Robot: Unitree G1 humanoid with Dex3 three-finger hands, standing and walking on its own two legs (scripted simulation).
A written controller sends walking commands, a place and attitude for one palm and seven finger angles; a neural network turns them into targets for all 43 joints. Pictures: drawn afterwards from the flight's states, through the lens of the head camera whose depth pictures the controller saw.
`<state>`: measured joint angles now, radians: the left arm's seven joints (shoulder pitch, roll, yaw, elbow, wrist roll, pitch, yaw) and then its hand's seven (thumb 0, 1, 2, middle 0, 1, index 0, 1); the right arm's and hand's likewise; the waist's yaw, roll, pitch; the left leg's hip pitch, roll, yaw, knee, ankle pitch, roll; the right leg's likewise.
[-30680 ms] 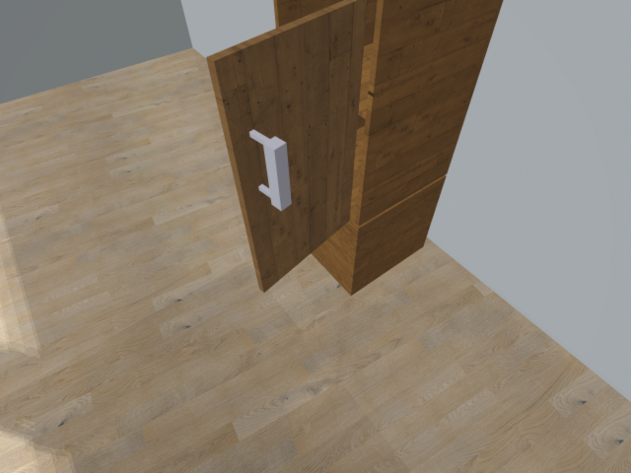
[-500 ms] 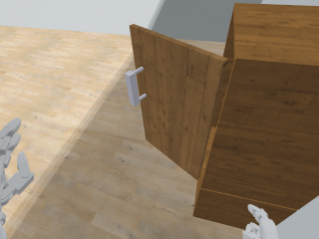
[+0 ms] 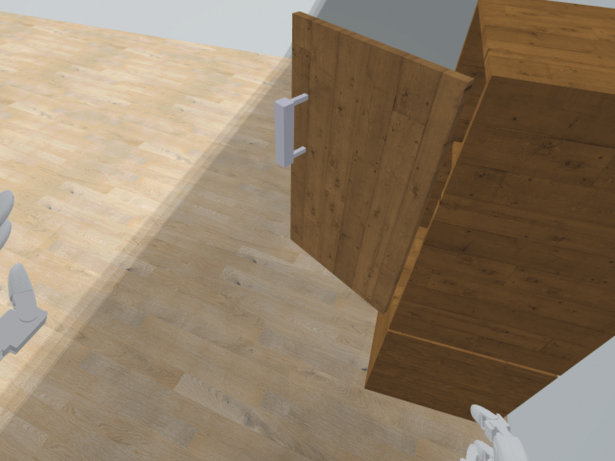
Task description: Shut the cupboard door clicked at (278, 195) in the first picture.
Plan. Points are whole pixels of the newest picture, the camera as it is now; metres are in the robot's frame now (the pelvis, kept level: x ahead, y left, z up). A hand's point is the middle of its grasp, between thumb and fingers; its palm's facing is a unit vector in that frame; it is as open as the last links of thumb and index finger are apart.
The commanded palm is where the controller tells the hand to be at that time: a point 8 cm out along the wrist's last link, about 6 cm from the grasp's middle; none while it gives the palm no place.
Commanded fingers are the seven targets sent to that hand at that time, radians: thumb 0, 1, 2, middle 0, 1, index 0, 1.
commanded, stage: step back with the hand held close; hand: left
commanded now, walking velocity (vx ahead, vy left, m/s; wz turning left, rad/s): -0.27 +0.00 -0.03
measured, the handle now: (293, 130) +0.71 +0.07 +0.06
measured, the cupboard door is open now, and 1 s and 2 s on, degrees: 60 60 60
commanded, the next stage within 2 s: stop stepping back and stand still in 0.48 s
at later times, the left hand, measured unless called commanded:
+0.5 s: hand out of the picture +0.09 +0.28 +0.18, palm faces +0.49 -0.77 -0.41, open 7.4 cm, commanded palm +0.04 +0.30 +0.19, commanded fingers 0.00 0.90 0.90 -0.20 -0.30 -0.20 -0.30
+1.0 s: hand out of the picture +0.01 +0.31 +0.19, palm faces +0.44 -0.85 -0.29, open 7.4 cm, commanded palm -0.04 +0.34 +0.19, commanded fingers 0.00 0.90 0.90 -0.20 -0.30 -0.20 -0.30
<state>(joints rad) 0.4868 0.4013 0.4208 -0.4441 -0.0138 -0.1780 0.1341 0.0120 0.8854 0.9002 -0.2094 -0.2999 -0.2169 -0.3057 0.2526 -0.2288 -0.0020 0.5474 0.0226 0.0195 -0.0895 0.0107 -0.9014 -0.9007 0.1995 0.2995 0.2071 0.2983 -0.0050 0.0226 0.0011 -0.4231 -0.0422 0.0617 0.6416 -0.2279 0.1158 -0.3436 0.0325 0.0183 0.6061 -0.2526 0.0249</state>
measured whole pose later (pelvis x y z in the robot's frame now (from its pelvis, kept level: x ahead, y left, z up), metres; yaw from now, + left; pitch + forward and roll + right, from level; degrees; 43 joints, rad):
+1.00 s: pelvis -0.22 +0.06 -0.01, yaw -8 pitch -2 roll -4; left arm 0.42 0.41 0.43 -0.52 -0.03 -0.20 0.20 0.01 0.88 0.90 -0.21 -0.30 -0.22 -0.31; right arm 0.31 -0.25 -0.03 0.68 0.00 -0.07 -0.09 0.01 -0.90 -0.90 0.20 0.30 0.21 0.30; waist 0.03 -0.02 -0.04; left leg -0.42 0.03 -0.03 0.75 -0.34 0.03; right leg -0.42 -0.03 -0.02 0.85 -0.49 -0.01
